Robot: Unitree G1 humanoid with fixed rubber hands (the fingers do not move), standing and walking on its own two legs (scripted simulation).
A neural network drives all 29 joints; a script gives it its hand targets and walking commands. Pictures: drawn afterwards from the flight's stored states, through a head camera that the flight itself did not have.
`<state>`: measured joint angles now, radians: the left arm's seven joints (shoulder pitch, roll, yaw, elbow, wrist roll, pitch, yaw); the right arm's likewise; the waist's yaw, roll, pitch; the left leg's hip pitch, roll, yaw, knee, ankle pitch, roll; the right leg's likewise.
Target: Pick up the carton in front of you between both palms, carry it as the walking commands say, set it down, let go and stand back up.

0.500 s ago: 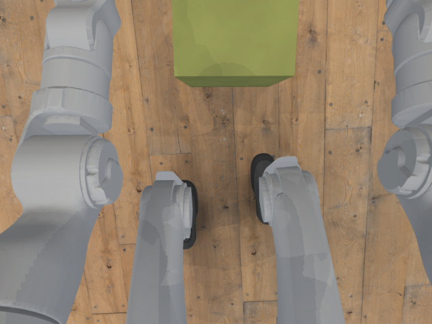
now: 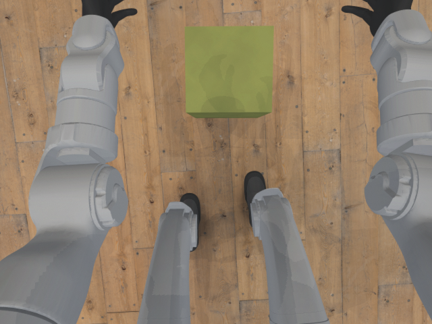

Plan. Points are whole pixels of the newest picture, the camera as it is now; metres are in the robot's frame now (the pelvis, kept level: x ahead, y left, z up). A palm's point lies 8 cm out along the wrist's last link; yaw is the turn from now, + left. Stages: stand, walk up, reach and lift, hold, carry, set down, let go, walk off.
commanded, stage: let go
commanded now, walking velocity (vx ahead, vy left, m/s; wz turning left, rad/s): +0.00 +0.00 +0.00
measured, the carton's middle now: (227, 80) +0.53 -0.06 -0.49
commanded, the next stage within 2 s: stand in 1.42 s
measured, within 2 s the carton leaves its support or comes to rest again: neither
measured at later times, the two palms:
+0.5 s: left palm (32, 112) +0.43 +0.18 +0.00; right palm out of the picture +0.39 -0.26 +0.00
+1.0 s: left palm out of the picture +0.27 +0.23 +0.09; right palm out of the picture +0.24 -0.23 +0.08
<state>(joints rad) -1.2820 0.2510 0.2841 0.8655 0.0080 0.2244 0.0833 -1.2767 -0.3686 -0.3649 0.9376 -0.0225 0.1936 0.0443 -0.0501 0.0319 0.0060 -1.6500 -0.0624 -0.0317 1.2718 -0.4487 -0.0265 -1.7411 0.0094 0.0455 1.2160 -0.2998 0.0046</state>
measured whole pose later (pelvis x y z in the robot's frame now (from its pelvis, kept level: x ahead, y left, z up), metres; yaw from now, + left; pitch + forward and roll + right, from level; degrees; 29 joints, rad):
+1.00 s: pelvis +0.09 +0.01 +0.16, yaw -2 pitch +2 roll -1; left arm 0.19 0.19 0.07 0.46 0.03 0.03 -0.05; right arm 0.22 -0.21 -0.05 0.43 0.00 0.04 0.07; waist -0.01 0.02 0.08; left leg -0.18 -0.01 -0.06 0.44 -0.30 0.01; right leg -0.26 0.02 0.03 0.41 -0.19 0.01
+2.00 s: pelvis +0.11 +0.01 +0.15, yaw -1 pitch +0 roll -1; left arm 0.15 0.31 0.04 0.81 0.04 0.00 0.02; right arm 0.18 -0.34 -0.02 0.76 -0.03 0.01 -0.03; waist 0.00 0.03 0.00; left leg -0.12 -0.02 -0.08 0.49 -0.36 0.01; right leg -0.22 0.01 0.01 0.50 -0.28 0.01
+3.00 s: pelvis +0.08 +0.00 +0.16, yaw -1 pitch -2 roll +0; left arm 0.12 0.37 0.03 1.00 0.02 -0.01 0.01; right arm 0.15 -0.39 0.00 0.96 -0.02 -0.01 -0.02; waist 0.01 0.02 0.03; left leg -0.06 -0.02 -0.09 0.36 -0.26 -0.01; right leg -0.16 0.01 0.00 0.37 -0.17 -0.01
